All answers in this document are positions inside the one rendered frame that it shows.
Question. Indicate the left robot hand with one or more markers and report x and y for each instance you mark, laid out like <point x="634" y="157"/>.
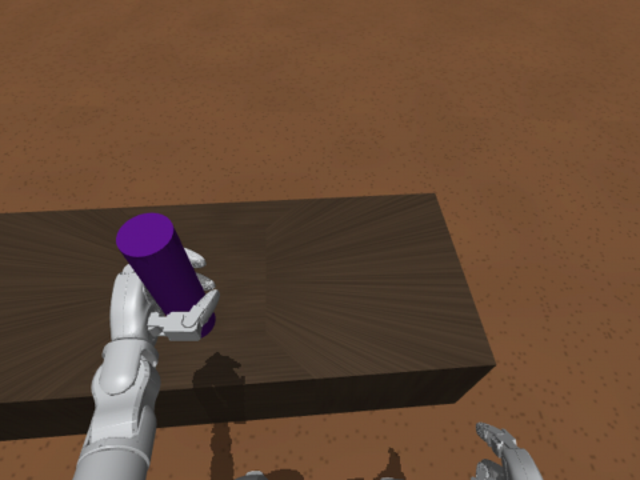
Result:
<point x="134" y="313"/>

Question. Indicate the right robot hand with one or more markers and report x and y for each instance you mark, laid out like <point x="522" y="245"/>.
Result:
<point x="517" y="464"/>

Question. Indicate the left robot arm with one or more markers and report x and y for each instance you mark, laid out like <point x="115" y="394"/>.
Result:
<point x="120" y="439"/>

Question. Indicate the can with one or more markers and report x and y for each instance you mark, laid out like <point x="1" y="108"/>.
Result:
<point x="150" y="244"/>

